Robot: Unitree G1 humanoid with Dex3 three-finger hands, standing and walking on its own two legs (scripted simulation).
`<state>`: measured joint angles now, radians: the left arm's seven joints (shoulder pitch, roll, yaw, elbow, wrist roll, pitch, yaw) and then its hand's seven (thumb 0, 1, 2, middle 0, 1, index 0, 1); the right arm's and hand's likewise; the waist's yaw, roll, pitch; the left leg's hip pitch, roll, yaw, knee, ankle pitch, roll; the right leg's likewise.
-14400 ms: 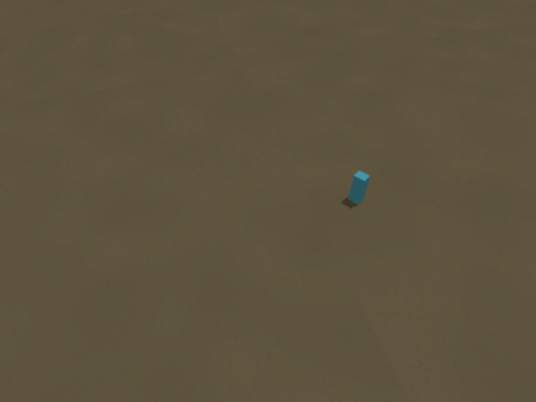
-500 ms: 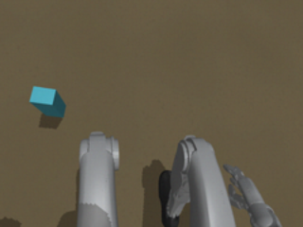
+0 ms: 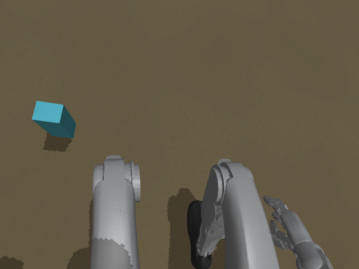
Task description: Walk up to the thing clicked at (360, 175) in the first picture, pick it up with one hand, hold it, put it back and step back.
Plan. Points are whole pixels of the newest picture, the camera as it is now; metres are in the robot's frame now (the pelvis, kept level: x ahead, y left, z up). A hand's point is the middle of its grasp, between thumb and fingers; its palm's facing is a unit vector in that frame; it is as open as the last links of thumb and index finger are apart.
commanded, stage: go down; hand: left
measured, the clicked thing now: (57, 122) +0.42 +0.34 -0.27
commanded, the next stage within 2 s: approach in 1.98 s
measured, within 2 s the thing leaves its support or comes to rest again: neither
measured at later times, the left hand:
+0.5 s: hand out of the picture +0.29 +0.53 +0.03, palm faces +0.51 -0.86 -0.02, open 17.6 cm
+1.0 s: hand out of the picture +0.29 +0.54 +0.04, palm faces +0.51 -0.86 -0.02, open 17.7 cm
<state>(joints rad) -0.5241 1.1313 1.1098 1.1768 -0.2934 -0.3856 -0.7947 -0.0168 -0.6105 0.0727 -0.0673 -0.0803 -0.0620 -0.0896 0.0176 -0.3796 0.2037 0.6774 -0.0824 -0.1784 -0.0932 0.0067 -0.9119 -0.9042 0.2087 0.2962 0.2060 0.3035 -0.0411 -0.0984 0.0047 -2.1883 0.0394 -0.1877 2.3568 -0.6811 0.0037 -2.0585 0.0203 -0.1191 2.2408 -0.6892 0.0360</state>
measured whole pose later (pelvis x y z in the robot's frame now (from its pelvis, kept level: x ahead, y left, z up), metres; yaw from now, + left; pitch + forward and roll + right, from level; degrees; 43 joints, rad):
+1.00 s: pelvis +0.00 +0.00 +0.00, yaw +0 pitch +28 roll -11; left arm -0.53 1.15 1.11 1.19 -0.29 -0.38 -0.80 -0.02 -0.61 0.07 -0.06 -0.08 -0.06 -0.08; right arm 0.02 -0.38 0.20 0.68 -0.08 -0.18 -0.10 0.01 -0.91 -0.90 0.21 0.30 0.21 0.30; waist -0.04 -0.10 0.01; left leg -2.18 0.04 -0.19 2.36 -0.68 0.00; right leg -2.06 0.02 -0.12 2.24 -0.69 0.04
